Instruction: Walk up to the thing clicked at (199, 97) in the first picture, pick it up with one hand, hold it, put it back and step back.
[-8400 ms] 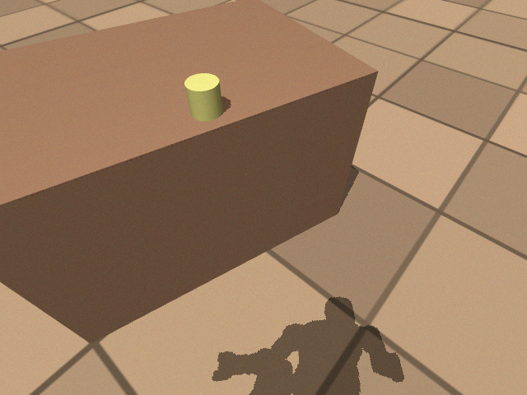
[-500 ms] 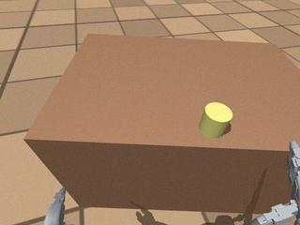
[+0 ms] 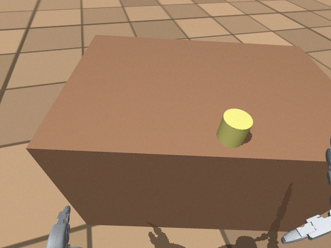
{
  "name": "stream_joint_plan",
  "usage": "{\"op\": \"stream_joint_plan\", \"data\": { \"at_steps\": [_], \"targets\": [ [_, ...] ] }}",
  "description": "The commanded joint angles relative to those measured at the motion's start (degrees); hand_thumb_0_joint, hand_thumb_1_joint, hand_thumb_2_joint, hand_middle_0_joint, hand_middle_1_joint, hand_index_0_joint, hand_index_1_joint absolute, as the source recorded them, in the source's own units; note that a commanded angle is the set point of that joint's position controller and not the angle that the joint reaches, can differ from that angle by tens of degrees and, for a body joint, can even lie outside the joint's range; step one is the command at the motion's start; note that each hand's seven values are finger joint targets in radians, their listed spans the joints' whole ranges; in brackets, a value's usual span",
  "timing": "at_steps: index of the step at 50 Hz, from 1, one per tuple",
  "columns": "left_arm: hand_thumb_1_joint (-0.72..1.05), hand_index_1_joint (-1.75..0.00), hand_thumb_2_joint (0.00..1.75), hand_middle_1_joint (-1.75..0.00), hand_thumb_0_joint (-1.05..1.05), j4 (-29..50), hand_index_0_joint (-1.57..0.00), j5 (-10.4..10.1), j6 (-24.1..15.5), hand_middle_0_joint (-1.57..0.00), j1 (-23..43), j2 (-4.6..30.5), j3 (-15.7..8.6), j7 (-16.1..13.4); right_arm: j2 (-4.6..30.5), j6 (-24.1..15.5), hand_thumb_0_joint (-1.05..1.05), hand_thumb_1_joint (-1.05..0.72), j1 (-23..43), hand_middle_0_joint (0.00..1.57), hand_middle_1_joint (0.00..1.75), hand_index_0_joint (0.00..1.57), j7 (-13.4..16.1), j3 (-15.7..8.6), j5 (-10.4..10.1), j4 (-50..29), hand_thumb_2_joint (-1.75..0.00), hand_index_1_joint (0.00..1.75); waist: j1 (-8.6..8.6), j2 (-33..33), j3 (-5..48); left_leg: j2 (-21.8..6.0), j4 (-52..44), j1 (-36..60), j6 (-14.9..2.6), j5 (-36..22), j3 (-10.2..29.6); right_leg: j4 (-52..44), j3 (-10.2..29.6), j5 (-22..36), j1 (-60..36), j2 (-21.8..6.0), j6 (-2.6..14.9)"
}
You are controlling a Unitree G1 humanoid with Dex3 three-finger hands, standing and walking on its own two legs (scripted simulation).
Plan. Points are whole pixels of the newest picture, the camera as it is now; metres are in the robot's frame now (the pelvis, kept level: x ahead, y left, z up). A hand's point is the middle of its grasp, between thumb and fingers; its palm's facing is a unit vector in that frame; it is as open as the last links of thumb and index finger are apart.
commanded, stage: rise first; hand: right
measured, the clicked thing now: (233, 128) +0.45 -0.21 +0.02
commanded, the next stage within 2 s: go down in 0.14 s
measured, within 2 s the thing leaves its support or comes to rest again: neither
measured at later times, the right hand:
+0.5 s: hand (319, 183) +0.20 -0.27 +0.14, palm faces +0.40 +0.84 -0.37, open 17.6 cm
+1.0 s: hand (324, 151) +0.28 -0.32 +0.14, palm faces +0.21 +0.96 -0.16, open 17.6 cm
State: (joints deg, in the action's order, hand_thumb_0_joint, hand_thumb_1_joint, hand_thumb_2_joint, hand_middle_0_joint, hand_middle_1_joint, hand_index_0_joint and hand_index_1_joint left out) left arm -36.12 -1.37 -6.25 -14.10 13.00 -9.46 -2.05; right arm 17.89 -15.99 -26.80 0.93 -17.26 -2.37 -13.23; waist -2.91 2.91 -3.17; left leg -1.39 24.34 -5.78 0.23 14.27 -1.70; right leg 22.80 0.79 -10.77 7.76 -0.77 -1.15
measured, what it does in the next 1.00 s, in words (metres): stands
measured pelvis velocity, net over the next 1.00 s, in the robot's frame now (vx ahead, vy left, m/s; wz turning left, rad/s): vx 0.01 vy -0.01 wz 0.01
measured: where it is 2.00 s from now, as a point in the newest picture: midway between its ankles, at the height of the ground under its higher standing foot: outside the picture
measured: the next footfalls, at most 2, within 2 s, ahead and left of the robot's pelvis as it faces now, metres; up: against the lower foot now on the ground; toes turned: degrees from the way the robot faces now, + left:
none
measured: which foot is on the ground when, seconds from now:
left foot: down 0.00-1.00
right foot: down 0.00-1.00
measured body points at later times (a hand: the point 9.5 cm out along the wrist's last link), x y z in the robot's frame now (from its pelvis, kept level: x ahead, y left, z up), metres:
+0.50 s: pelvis +0.00 +0.01 +0.00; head -0.01 +0.02 +0.45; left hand +0.17 +0.28 -0.09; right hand +0.17 -0.31 +0.16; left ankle -0.01 +0.12 -0.74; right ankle +0.02 -0.13 -0.74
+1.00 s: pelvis +0.01 -0.01 +0.00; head +0.01 +0.00 +0.45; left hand +0.16 +0.26 -0.10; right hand +0.26 -0.37 +0.15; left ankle -0.01 +0.12 -0.74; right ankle +0.02 -0.13 -0.74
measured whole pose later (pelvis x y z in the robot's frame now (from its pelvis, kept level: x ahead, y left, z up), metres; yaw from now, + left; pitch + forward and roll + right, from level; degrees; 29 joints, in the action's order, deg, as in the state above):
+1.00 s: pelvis +0.01 -0.01 +0.00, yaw +0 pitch -1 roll +0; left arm -41.4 -1.3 -8.8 -13.1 14.2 -3.0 -8.7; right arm 26.6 -5.8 0.6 -23.7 -31.4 -16.3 14.4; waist -2.0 1.6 0.7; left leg -1.7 26.0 -9.7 1.0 15.6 -1.2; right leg 26.4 0.3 -13.3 12.5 -0.5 -0.5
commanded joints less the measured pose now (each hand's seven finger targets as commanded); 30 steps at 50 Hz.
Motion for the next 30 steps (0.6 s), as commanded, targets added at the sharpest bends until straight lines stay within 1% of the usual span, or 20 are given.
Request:
{"op": "stream_joint_plan", "data": {
  "at_steps": [1, 3, 4, 5, 6, 7, 11, 12, 13, 14, 15, 16, 17, 18, 21, 23, 26, 28, 29, 30],
  "targets": [
    [-0.56, -0.07, 0.07, -0.06, 0.0, 8.1, -0.05, 0.3, -3.4, -0.06, 4.2, 8.9, -4.1, -0.9, 12.3, -4.3, 0.0, 0.57, 3.3, 0.05, 0.05, 0.05, 0.9, -8.3, -0.8, -10.9, -0.04, 0.05, -0.02, -1.8, 4.1, 0.9, -5.3, -2.1, -0.38, -5.9, -1.9, -3.2, -2.9, 5.4, -1.7, 1.2, 1.99],
    [-0.56, -0.07, 0.07, -0.06, 0.0, 9.2, -0.05, 0.4, -3.5, -0.06, 5.6, 7.5, -2.5, -0.6, 11.6, -4.6, 0.0, 0.56, 3.9, 0.05, 0.05, 0.05, 0.8, -7.9, -0.9, -12.4, -0.04, 0.05, -0.39, -2.1, 5.0, 0.7, -5.3, -1.4, -0.19, -6.9, -2.0, -2.8, -2.8, 6.4, -1.9, 1.4, 2.02],
    [-0.56, -0.07, 0.07, -0.06, 0.0, 8.7, -0.05, 0.2, -3.4, -0.06, 5.7, 8.1, -3.4, -0.6, 11.3, -4.5, 0.0, 0.57, 3.2, 0.05, 0.05, 0.05, 0.6, -7.7, -1.0, -12.0, -0.04, 0.05, -0.54, -1.4, 3.6, 0.8, -5.3, -2.3, -0.31, -6.0, -1.9, -3.3, -3.1, 5.5, -1.4, 1.4, 1.95],
    [-0.56, -0.07, 0.08, -0.06, 0.0, 8.4, -0.05, 0.1, -3.4, -0.06, 5.8, 6.4, -2.4, -0.5, 9.6, -4.7, 0.0, 0.57, 3.9, 0.05, 0.06, 0.05, 0.4, -6.2, -1.1, -13.3, -0.04, 0.06, -0.33, -0.8, 3.3, 0.8, -5.5, -2.8, -0.35, -5.4, -1.8, -3.4, -3.1, 5.1, -1.8, 1.5, 1.89],
    [-0.56, -0.07, 0.08, -0.06, 0.0, 8.7, -0.05, 0.1, -3.5, -0.06, 5.9, 8.9, -4.6, -0.8, 11.9, -4.7, 0.0, 0.57, 4.3, 0.05, 0.06, 0.05, 0.7, -8.6, -1.2, -12.3, -0.05, 0.06, -0.09, -1.5, 3.1, 0.8, -5.8, -3.0, -0.32, -4.2, -1.8, -3.4, -3.0, 3.9, -1.3, 1.5, 2.03],
    [-0.56, -0.07, 0.08, -0.06, 0.0, 10.4, -0.05, 0.2, -3.6, -0.06, 5.7, 9.7, -4.8, -0.8, 11.4, -4.9, 0.0, 0.58, 4.3, 0.05, 0.06, 0.05, 0.6, -8.1, -1.2, -13.4, -0.04, 0.06, 0.07, -3.2, 3.4, 1.0, -5.9, -2.8, -0.28, -3.9, -2.1, -3.7, -2.8, 3.7, -1.7, 1.3, 2.05],
    [-0.55, -0.06, 0.08, -0.06, 0.0, 8.6, -0.05, 0.0, -3.4, -0.06, 4.5, 5.6, -1.8, -0.3, 10.8, -5.5, 0.0, 0.57, 3.0, 0.05, 0.06, 0.05, 0.3, -7.7, -1.2, -13.0, -0.05, 0.06, -0.41, -2.4, 3.8, 0.7, -5.5, -2.3, -0.23, -6.6, -2.0, -3.0, -3.0, 6.4, -1.8, 1.4, 2.09],
    [-0.56, -0.07, 0.08, -0.06, 0.0, 9.3, -0.05, 0.0, -3.4, -0.06, 4.1, 7.7, -3.5, -0.5, 11.9, -5.5, 0.0, 0.57, 2.9, 0.05, 0.06, 0.05, 0.4, -8.5, -1.3, -13.5, -0.05, 0.06, -0.26, -3.0, 3.8, 0.7, -5.4, -2.0, -0.12, -7.2, -1.9, -3.0, -3.1, 6.6, -1.7, 1.5, 2.09],
    [-0.5, -0.03, 0.0, -0.06, 0.0, 9.4, -0.07, 0.0, -3.4, -0.05, 4.6, 7.6, -3.1, -0.4, 11.8, -5.5, 0.0, 0.51, 3.4, 0.04, 0.06, 0.05, 0.3, -8.2, -1.2, -14.0, -0.06, 0.06, -0.27, -2.3, 4.3, 0.7, -5.3, -1.9, -0.11, -7.3, -1.8, -3.1, -3.1, 6.5, -1.7, 1.5, 2.06],
    [-0.54, -0.05, 0.03, -0.06, 0.0, 10.8, -0.06, 1.5, -3.8, -0.05, 8.8, 3.0, 1.2, 0.5, 4.0, -7.8, 0.0, 0.57, 3.9, 0.02, 0.06, 0.04, -0.5, -4.0, -0.6, -15.0, -0.07, 0.06, 0.77, -5.9, 6.1, 1.8, -3.9, -3.1, 0.49, -8.2, -1.8, -1.7, -1.9, 7.0, -2.2, 1.3, 1.88],
    [-0.54, -0.05, 0.04, -0.06, 0.0, 9.5, -0.06, 1.3, -3.8, -0.05, 7.2, 5.8, -2.1, -0.1, 8.0, -8.5, 0.0, 0.54, 4.5, 0.03, 0.06, 0.05, -0.4, -8.5, -0.8, -13.6, -0.07, 0.06, 0.29, -4.4, 7.5, 1.4, -3.6, -3.0, 0.53, -8.3, -1.4, -1.4, -2.2, 6.8, -2.8, 1.5, 1.84],
    [-0.54, -0.05, 0.04, -0.06, 0.0, 6.5, -0.06, 1.3, -3.5, -0.05, 6.2, 6.9, -3.7, -0.3, 8.9, -8.5, 0.0, 0.56, 4.3, 0.02, 0.06, 0.05, -0.4, -9.9, -1.1, -10.8, -0.07, 0.06, 0.69, -4.4, 5.3, 1.3, -4.0, -4.1, 0.59, -7.2, -1.3, -1.6, -2.2, 5.6, -1.6, 1.7, 1.97],
    [-0.55, -0.05, 0.04, -0.06, 0.0, 3.3, -0.06, 1.4, -2.9, -0.05, 3.8, 7.7, -4.3, -0.5, 13.0, -8.4, 0.0, 0.58, 6.2, 0.02, 0.06, 0.04, -0.3, -13.0, -1.4, -10.4, -0.07, 0.06, -0.02, -2.5, 5.7, 1.0, -4.3, -3.7, 0.62, -6.9, -1.1, -1.6, -2.1, 5.0, -1.2, 1.9, 1.97],
    [-0.54, -0.05, 0.04, -0.06, 0.0, 4.6, -0.06, 1.5, -2.9, -0.05, 7.6, 7.5, -3.3, -0.3, 12.0, -8.2, 0.0, 0.56, 5.7, 0.03, 0.06, 0.05, -0.8, -12.4, -1.5, -7.6, -0.06, 0.06, 0.18, -2.4, 3.7, 0.9, -4.5, -5.1, 0.58, -4.8, -0.8, -1.8, -2.2, 3.1, -0.2, 2.1, 1.9],
    [-0.53, -0.04, 0.02, -0.05, 0.0, 4.1, -0.06, 1.6, -2.9, -0.05, 10.2, 10.6, -6.2, -1.3, 12.4, -7.7, 0.0, 0.61, 11.4, 0.01, 0.07, 0.04, -2.2, -13.3, -3.4, -6.6, -0.07, 0.07, 1.68, -2.1, 4.0, 1.1, -4.8, -6.6, 0.43, -2.7, -0.7, -1.8, -1.9, 1.0, -0.1, 1.7, 1.83],
    [-0.53, -0.04, 0.02, -0.05, 0.0, 3.2, -0.06, 1.1, -3.1, -0.05, 10.9, 8.1, -3.9, -1.6, 14.3, -7.6, 0.0, 0.61, 17.6, 0.01, 0.07, 0.04, -3.7, -14.5, -4.9, -5.9, -0.07, 0.07, 1.58, -0.3, 5.5, 0.7, -4.8, -5.6, 0.44, -3.9, -0.3, -1.4, -1.5, 1.8, -0.4, 1.9, 1.75],
    [-0.54, -0.04, 0.03, -0.05, 0.0, 4.5, -0.06, 0.4, -3.4, -0.05, 13.4, 3.3, 2.7, -2.8, 15.4, -6.3, 0.0, 0.6, 24.3, 0.02, 0.07, 0.04, -7.6, -14.0, -6.9, 0.4, -0.07, 0.07, 2.03, -3.5, 6.1, -0.2, -5.8, -5.2, 1.21, -4.5, 1.3, -0.3, -1.3, 2.7, -0.3, 2.0, 1.96],
    [-0.54, -0.04, 0.03, -0.05, 0.0, 4.1, -0.06, 0.0, -3.4, -0.05, 12.7, 5.9, 1.5, -4.6, 18.1, -4.3, 0.0, 0.59, 28.6, 0.02, 0.07, 0.04, -10.9, -14.9, -8.7, 5.4, -0.08, 0.07, 2.93, -2.9, 7.3, -0.3, -5.8, -5.4, 1.3, -4.6, 1.7, -0.5, -0.9, 2.6, -1.2, 1.7, 2.11],
    [-0.54, -0.04, 0.03, -0.05, 0.0, 1.1, -0.06, 0.0, -3.1, -0.05, 10.5, 7.8, 0.5, -5.2, 22.2, -2.6, 0.0, 0.56, 28.0, 0.02, 0.06, 0.04, -12.4, -17.8, -9.3, 10.5, -0.07, 0.06, 2.51, -2.1, 8.5, -0.3, -5.1, -4.8, 1.28, -6.9, 1.5, -0.7, -0.8, 4.0, -1.2, 1.8, 2.2],
    [-0.53, -0.04, 0.03, -0.05, 0.0, 1.4, -0.06, 0.0, -3.2, -0.05, 10.7, 8.7, 0.4, -5.8, 24.1, -1.5, 0.0, 0.56, 30.9, 0.03, 0.06, 0.05, -14.1, -18.6, -10.2, 11.2, -0.07, 0.06, 2.39, -0.9, 9.0, -0.3, -4.9, -4.4, 1.25, -7.8, 1.1, -0.8, -0.7, 4.5, -1.4, 1.9, 2.2]
  ]
}}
